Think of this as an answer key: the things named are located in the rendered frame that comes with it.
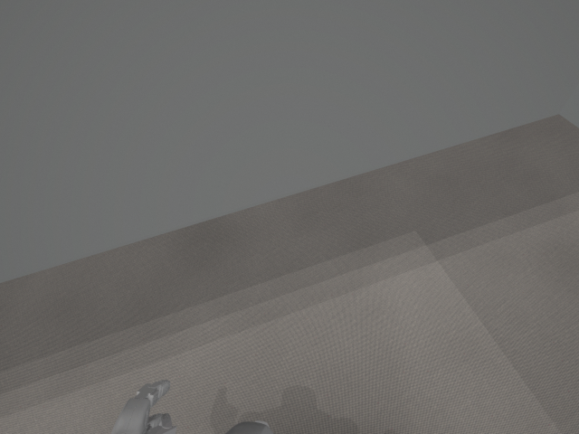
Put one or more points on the left robot hand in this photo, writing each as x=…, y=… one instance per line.
x=134, y=417

